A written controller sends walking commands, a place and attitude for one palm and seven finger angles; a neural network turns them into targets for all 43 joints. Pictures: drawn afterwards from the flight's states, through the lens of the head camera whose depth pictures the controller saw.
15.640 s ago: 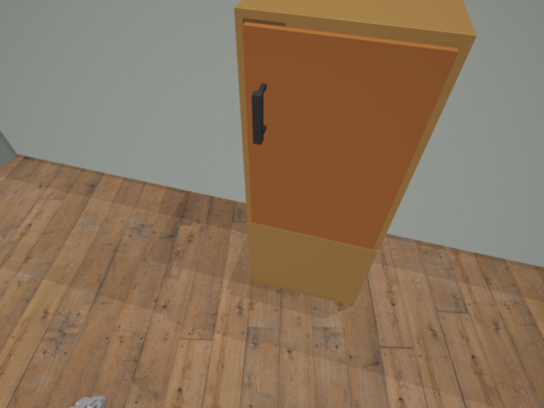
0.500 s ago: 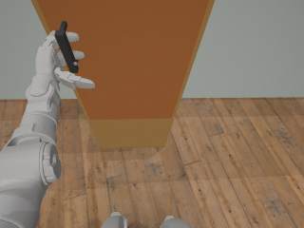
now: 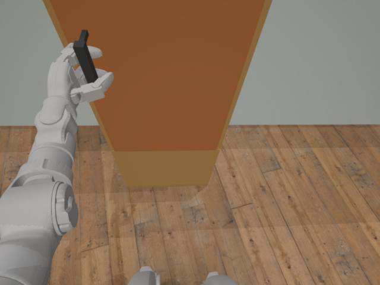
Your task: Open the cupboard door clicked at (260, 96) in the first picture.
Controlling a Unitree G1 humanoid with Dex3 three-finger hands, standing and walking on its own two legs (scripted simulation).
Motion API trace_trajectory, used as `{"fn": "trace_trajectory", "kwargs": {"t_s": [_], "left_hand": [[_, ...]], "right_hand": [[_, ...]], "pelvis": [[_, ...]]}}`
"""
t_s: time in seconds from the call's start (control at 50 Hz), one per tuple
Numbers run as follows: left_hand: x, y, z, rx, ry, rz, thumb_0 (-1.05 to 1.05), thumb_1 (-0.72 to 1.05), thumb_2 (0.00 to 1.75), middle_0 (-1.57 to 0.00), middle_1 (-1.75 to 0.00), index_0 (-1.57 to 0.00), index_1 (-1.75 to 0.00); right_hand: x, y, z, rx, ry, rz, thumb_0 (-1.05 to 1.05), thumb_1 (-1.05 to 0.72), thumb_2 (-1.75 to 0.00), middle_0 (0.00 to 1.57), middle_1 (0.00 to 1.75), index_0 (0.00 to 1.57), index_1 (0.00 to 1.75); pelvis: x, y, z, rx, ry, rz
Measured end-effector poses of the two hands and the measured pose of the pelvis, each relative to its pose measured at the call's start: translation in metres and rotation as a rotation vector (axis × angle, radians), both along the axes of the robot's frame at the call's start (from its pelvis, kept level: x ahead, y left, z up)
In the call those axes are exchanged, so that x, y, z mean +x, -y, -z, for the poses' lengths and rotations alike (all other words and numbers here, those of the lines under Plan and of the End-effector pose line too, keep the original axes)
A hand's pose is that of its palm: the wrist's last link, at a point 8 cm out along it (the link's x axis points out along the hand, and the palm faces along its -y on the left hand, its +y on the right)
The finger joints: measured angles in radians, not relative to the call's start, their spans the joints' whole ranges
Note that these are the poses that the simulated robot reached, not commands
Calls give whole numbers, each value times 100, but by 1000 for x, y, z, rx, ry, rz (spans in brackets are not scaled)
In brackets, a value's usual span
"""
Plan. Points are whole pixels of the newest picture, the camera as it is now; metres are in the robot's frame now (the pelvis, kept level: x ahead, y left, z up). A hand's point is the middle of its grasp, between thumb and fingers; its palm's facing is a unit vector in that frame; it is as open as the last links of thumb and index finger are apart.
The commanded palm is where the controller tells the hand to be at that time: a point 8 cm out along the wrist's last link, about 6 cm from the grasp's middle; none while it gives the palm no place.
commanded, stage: close the thumb around the handle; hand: left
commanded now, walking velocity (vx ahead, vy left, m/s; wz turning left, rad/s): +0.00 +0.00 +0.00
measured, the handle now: (90, 63) +0.56 +0.18 +0.12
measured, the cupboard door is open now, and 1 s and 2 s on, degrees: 0 26 43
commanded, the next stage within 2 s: pull the door open along its arc in 0.20 s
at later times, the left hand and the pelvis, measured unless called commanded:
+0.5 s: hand (99, 87) +0.49 +0.16 +0.12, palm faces +0.00 -1.00 -0.01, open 5.6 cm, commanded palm +0.45 +0.20 +0.12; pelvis +0.00 +0.00 +0.00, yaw -1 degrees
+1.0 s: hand (122, 143) +0.36 +0.10 +0.12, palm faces +0.21 -0.97 +0.07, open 6.0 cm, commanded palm +0.30 +0.15 +0.12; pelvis +0.01 -0.01 +0.02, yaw +0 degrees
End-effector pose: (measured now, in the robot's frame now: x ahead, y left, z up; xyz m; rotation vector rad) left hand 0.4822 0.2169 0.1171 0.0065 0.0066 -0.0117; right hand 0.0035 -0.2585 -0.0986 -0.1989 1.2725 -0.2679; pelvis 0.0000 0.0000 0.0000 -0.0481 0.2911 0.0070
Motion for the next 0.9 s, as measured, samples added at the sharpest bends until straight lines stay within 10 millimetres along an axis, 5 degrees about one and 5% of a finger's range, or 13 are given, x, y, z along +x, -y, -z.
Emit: {"fn": "trace_trajectory", "kwargs": {"t_s": [0.14,0.56,0.7,0.9], "left_hand": [[-3,3,1,-9,-8,-6,1,73,83,-39,-133,-39,-133],[-20,7,2,3,18,-3,1,75,80,-37,-135,-35,-135],[-56,12,3,4,38,31,1,74,78,-37,-134,-33,-134],[-125,42,4,-42,48,-58,1,72,77,-37,-134,-35,-130]], "right_hand": [[-1,-1,1,4,0,-1,0,-91,-90,20,30,20,30],[1,-1,0,23,31,26,1,-91,-90,20,30,20,30],[37,-2,-7,46,143,10,1,-91,-90,20,30,20,30],[120,-7,-27,75,392,-106,1,-91,-90,20,30,20,30]], "pelvis": [[-1,-1,0,1,6,0],[3,0,-4,10,27,22],[10,3,-11,20,70,33],[11,8,-17,34,132,25]]}}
